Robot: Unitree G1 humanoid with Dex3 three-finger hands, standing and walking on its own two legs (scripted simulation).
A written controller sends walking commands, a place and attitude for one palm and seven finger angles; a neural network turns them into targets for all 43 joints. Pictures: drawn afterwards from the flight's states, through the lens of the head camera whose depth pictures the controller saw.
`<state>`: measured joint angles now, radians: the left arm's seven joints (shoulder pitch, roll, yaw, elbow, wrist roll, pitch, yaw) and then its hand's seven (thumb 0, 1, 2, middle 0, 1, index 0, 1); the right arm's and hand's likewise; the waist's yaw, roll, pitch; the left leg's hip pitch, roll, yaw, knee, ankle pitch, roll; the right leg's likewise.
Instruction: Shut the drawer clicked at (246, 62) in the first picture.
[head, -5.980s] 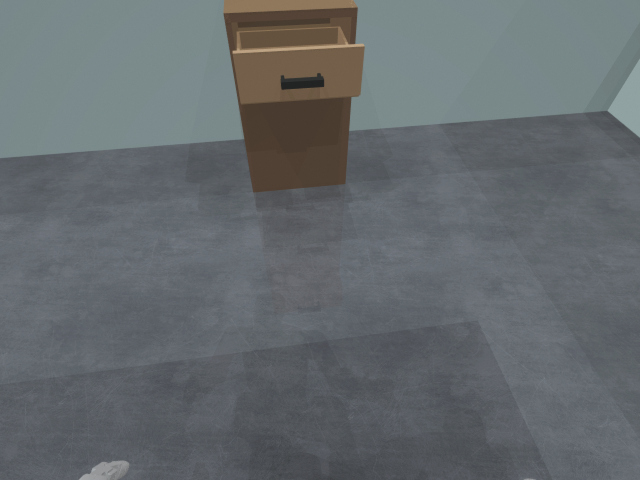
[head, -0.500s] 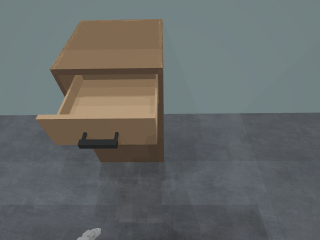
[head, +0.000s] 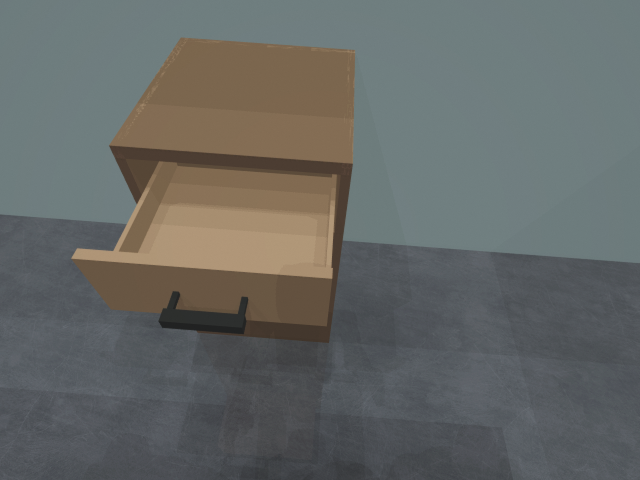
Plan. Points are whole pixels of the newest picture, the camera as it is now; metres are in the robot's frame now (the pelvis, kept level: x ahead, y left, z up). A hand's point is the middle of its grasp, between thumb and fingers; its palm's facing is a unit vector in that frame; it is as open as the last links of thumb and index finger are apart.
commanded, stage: come to a stop and stand still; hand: left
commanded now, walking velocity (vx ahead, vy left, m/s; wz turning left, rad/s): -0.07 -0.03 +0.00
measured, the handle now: (206, 310) +0.36 +0.23 -0.10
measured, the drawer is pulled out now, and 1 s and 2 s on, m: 0.23 0.23 0.23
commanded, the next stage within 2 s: look again from close up in 1.38 s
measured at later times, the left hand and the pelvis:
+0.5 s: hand out of the picture -0.01 +0.12 -0.17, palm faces +0.06 -0.97 -0.22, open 7.2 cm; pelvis -0.05 -0.07 +0.00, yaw +1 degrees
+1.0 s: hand out of the picture -0.10 +0.10 -0.17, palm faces +0.08 -0.99 -0.14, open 7.3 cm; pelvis -0.07 -0.05 +0.01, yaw +0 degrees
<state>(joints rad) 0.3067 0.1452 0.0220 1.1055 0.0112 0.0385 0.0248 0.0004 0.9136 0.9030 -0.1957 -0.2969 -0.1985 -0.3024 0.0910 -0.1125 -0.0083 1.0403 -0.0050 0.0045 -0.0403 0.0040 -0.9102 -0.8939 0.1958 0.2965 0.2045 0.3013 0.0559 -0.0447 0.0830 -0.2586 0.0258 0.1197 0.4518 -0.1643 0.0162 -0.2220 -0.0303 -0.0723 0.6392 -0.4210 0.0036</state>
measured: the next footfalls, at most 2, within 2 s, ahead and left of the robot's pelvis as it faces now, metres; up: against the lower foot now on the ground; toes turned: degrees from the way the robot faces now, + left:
left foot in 0.44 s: -0.01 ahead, +0.09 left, +0.00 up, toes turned +4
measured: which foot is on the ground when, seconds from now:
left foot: down 0.00-0.20, up 0.22-0.42, down 0.44-1.00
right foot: down 0.00-1.00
